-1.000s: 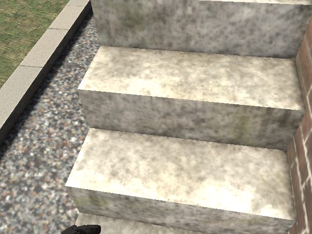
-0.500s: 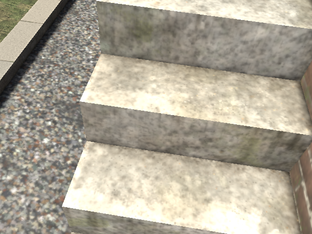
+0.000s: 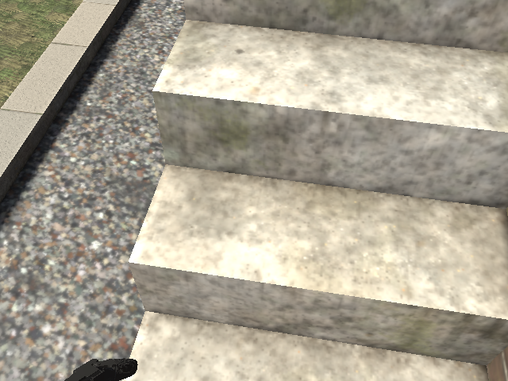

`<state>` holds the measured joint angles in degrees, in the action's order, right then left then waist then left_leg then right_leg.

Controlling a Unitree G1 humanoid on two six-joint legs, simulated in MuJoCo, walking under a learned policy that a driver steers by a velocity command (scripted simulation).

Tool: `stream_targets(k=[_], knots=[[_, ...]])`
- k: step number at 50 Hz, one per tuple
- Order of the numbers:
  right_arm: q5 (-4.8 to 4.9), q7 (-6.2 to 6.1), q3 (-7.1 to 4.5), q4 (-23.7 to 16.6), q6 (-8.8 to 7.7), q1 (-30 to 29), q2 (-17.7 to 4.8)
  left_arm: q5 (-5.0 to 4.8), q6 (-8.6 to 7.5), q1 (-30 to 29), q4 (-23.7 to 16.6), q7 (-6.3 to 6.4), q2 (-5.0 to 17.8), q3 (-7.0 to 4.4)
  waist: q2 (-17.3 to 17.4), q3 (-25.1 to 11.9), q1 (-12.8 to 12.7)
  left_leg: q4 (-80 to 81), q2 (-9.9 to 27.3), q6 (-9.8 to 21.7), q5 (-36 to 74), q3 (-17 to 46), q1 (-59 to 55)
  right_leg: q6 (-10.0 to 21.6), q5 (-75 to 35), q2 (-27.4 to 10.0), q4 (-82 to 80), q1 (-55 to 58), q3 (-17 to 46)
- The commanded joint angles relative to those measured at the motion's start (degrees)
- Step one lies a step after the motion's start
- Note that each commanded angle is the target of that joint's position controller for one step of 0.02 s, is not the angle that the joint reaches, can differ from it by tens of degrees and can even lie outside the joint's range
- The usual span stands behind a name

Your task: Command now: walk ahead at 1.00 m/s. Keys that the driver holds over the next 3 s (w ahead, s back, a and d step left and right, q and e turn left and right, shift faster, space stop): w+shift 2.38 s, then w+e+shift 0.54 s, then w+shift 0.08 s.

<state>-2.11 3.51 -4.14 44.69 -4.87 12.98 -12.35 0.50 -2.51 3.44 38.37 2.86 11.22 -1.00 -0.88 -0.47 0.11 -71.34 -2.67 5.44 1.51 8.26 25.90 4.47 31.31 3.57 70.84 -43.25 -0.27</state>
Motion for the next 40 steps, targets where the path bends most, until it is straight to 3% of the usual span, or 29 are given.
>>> stream_targets(k=[1, 3, 6, 8, 9, 11, 12, 13, 14, 16, 17, 18, 19, 20, 21, 23, 26, 27, 29, 31, 32, 33, 34, 35, 36, 37, 38, 39, 40], knots=[[-3.60, 0.69, 2.74, -11.8, -0.30, -6.5, 6.2, 0.05, -2.87, 1.6, 5.0, -0.62, 4.6, -2.90, -2.3, -5.6, 1.7, -34.5, -4.8, 2.4, -3.0, 2.6, 25.6, 10.8, 10.4, -11.3, -34.0, 16.4, 29.9], [-3.00, 0.24, 2.94, -10.3, 1.19, -2.6, 4.8, 0.42, -4.67, 3.5, 9.1, -1.50, 1.5, -2.15, -0.2, -4.6, 3.3, -37.2, -4.1, 1.9, -2.9, 2.0, 27.2, 8.7, 7.1, -10.4, -36.2, 17.4, 24.8], [-1.53, -0.17, 3.03, -12.4, 3.66, -4.7, 3.3, 0.64, -5.82, 8.2, 11.2, -0.57, 5.0, -2.76, -0.5, -0.1, 2.9, -36.2, -1.8, -0.6, -11.6, 1.9, 36.3, 9.8, 8.9, -13.5, -43.5, 20.8, 25.0], [0.05, 0.27, 2.95, -13.1, 3.92, -4.9, -0.4, 0.05, -6.32, 0.3, 7.2, 0.30, 6.6, -2.52, -0.8, 2.9, 6.5, -19.7, 3.3, -2.5, -17.9, -2.7, 30.1, 9.3, 11.2, -14.0, -49.1, 12.4, 19.5], [0.91, 0.18, 2.96, -11.6, 4.90, -0.6, -0.5, -0.20, -6.24, -2.8, 5.0, 0.54, 7.7, -2.84, -2.5, 0.6, 8.7, -10.8, 3.4, -2.5, -15.4, -8.0, 17.2, 8.0, 5.6, -11.8, -50.2, 6.0, 12.8], [2.51, -0.53, 3.01, -11.5, 4.74, -3.0, -2.2, -1.88, -6.10, -5.2, 3.3, 1.26, 10.4, -2.94, -8.0, 0.3, 7.3, 5.6, 6.5, -0.9, -14.5, -10.5, 0.0, 6.7, -3.2, -12.0, -56.1, 0.2, 5.8], [3.74, -0.61, 3.50, -12.7, 4.79, -7.8, -2.5, -1.82, -5.60, 1.0, 4.3, 0.77, 11.2, -2.88, -8.4, 2.6, 2.7, 15.0, 6.1, -0.9, -26.1, -14.6, 3.6, 8.6, -1.8, -13.0, -61.3, 8.1, 6.3], [3.55, -0.22, 3.92, -13.7, 3.97, -13.0, -1.6, -1.28, -4.73, 8.0, 5.6, 0.47, 11.2, -3.11, -1.5, 5.4, -1.5, 22.8, 4.2, -0.6, -32.4, -17.1, 7.4, 9.7, -8.1, -12.3, -61.5, 19.5, 7.9], [2.81, 0.07, 3.13, -11.5, 3.14, -10.0, -2.4, -0.86, -4.46, 8.8, 5.4, 0.29, 10.1, -3.19, 3.2, 2.6, -0.4, 33.0, 2.9, 1.2, -19.9, -14.4, 3.9, 8.6, -31.0, -12.0, -52.0, 30.0, 8.3], [0.29, -0.44, 2.54, -10.1, 1.97, -3.2, -0.8, -1.67, -2.85, 10.6, 5.7, -0.10, 15.2, -4.77, -2.1, -5.6, 2.6, 49.3, -1.3, 1.3, -18.8, -16.4, -8.7, 9.3, -65.4, -14.1, -37.6, 41.5, 6.9], [0.69, -0.97, 2.03, -9.2, 1.87, 0.5, -1.2, -3.18, -3.22, 5.5, 3.3, -0.53, 15.1, -4.69, -5.7, -9.0, 5.6, 56.2, -0.8, 0.8, -10.8, -15.8, -17.8, 9.0, -83.8, -12.0, -28.1, 40.1, 5.3], [0.10, -1.12, 1.78, -7.3, 1.39, 5.8, -1.7, -4.26, -3.83, 1.8, 0.9, -1.18, 13.5, -4.27, -8.3, -11.0, 7.8, 59.2, 2.6, -0.6, -4.5, -12.7, -27.6, 7.3, -74.6, -9.1, -17.4, 31.7, 5.6], [-1.54, -1.22, 1.16, -6.2, 1.13, 7.4, -5.5, -4.39, -4.86, -1.0, -3.5, -1.60, 7.7, -3.25, 3.3, -12.9, 4.9, 48.0, 10.6, -1.6, 26.1, -5.4, -44.8, 2.5, -44.0, -2.6, -3.0, 8.8, 2.8], [-2.25, -2.08, -0.52, -6.4, 2.29, 10.0, -11.8, -5.27, -5.98, -5.4, -5.4, -2.17, 3.5, -1.84, 18.1, -17.7, 8.8, 44.3, 21.6, 6.1, 48.8, 9.6, -57.2, -1.9, -18.2, 4.0, 10.8, -10.4, -0.8], [-4.28, -2.17, -0.12, -7.3, 2.36, 9.4, -9.2, -4.35, -6.33, -4.8, -4.3, -1.03, 3.3, -2.65, 10.4, -17.0, 8.7, 42.2, 23.5, 12.9, 53.7, 9.2, -51.3, -2.4, -11.0, 5.6, 42.7, -15.8, 6.3], [-4.67, -1.85, 1.21, -6.0, 1.78, 2.7, -7.3, -4.26, -6.33, -11.3, -11.4, 1.15, 0.6, -1.60, 7.6, -8.9, 2.4, 43.5, 24.6, 10.5, 39.2, 3.6, -38.1, -0.8, -0.5, 5.7, 70.8, -30.1, 10.0], [-3.30, -2.26, 1.57, 0.3, -1.42, 8.2, -4.8, -1.95, -4.28, -14.0, -16.1, 0.83, -0.9, 0.11, 3.1, -4.5, -0.6, 49.3, 24.0, 6.8, 15.7, 1.6, -32.4, 2.7, 4.0, 4.1, 80.0, -38.8, 11.5], [-2.73, -1.96, 1.28, 0.9, -1.87, 8.0, -5.2, -1.69, -3.37, -14.1, -17.1, 0.88, -2.3, 0.65, 4.3, -3.1, -1.3, 50.0, 24.1, 5.9, 17.6, 1.3, -30.3, 3.5, 4.2, 4.5, 84.7, -40.7, 11.1], [-1.88, -1.02, 0.79, 1.2, -2.99, 5.0, -6.8, -1.50, -2.16, -18.0, -19.8, 1.21, -0.4, 0.70, 3.3, 3.3, -2.0, 59.4, 21.4, 3.2, 18.1, -4.3, -19.6, 2.8, 3.5, 3.8, 71.7, -35.2, 5.4], [-1.47, -1.37, 0.57, 1.4, -3.04, 0.7, -8.1, -0.67, -0.48, -17.6, -21.7, 0.63, -0.6, 1.54, 3.7, 4.7, -5.1, 68.8, 17.5, 0.6, 28.1, -14.3, -8.8, 2.9, -2.7, 0.2, 50.1, -17.3, -2.7], [0.39, -1.94, -0.12, -1.1, -3.06, -9.7, -9.7, -0.58, 0.11, -9.4, -19.3, -0.03, 1.3, 1.73, 4.1, 0.0, -11.3, 68.5, 13.2, -2.5, 54.8, -24.1, -0.1, 3.3, -6.4, -1.0, 28.4, 7.0, -5.6], [3.56, -2.89, -1.24, -1.9, -3.41, -9.3, -14.1, -1.02, 0.41, -2.9, -15.5, -0.43, 2.9, 0.94, 7.3, -6.7, -10.9, 65.9, 14.8, 0.3, 77.3, -20.6, -1.9, 2.7, -10.8, 1.8, 20.6, 18.7, -8.6], [4.39, -2.62, -1.84, -2.8, -4.46, -7.5, -17.4, -2.80, 0.92, 3.4, -12.0, -0.29, 5.1, -0.18, 8.9, -13.0, -11.4, 60.3, 17.1, 1.5, 88.3, -19.6, -7.5, 2.1, -15.5, 2.6, 15.7, 25.7, -8.3], [4.09, -1.54, -3.05, -2.3, -4.71, -7.2, -20.6, -2.35, 0.36, 8.6, -11.8, 0.31, 6.4, -0.85, 13.1, -17.0, -13.7, 51.5, 18.9, 2.0, 90.1, -16.9, -17.6, 0.5, -10.7, 2.4, 3.2, 26.5, -5.8], [6.70, -0.68, -2.29, -3.6, -3.40, 3.8, -13.3, -1.36, -0.99, -3.4, -10.4, 0.91, 8.1, -1.53, 1.3, -17.3, -3.1, 35.4, 10.5, 0.4, 72.4, -13.6, -15.0, 3.4, -6.5, 2.7, -13.3, 27.1, 6.5], [6.34, 0.42, -1.27, -2.4, -2.29, 12.9, -10.1, -1.01, -1.18, -4.5, -10.2, 1.97, 9.5, -2.69, -7.2, -23.0, 1.8, 20.8, 5.4, -0.8, 42.4, -11.5, -14.3, 6.8, 4.4, -3.9, -27.9, 28.4, 23.1], [3.60, 2.05, -1.23, -3.6, -2.47, 8.8, -7.0, -0.29, -1.09, -7.3, -8.6, 1.35, 11.5, -3.43, -17.4, -25.0, 3.1, -0.7, -2.2, -1.4, 4.5, -8.0, -10.6, 11.1, 2.0, -9.1, -33.8, 24.6, 31.5], [0.38, 2.51, 0.09, -3.5, -3.06, 7.9, -2.8, -0.02, -1.54, -3.8, -3.8, -0.30, 6.5, -2.92, -8.6, -25.5, 2.9, -19.3, -4.6, -1.5, -0.8, -1.1, -2.3, 11.3, -0.1, -7.4, -24.2, 26.6, 25.5], [-0.54, 0.70, 1.49, -6.7, -4.35, -3.6, 1.4, -0.01, -2.56, 2.4, 1.3, -1.53, 4.3, -2.76, -1.4, -15.9, -2.4, -26.9, -4.3, -0.4, -6.1, 3.3, 9.1, 9.1, -13.1, -5.0, -16.6, 27.3, 12.4]])
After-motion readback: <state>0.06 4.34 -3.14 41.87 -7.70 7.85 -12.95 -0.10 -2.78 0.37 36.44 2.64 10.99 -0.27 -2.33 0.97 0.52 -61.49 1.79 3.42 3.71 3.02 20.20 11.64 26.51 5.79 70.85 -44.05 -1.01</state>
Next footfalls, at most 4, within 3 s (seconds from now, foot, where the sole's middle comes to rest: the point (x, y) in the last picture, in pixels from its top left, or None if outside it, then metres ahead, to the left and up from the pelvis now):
0.36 left None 0.14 0.15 -0.67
0.82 right None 0.34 -0.11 -0.48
1.36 left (195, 369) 0.41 0.14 -0.48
1.82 right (325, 234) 0.60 -0.11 -0.28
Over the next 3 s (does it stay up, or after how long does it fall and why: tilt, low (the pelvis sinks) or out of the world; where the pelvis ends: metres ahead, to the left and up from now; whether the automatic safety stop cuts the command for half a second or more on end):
stays up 0.77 -0.14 0.66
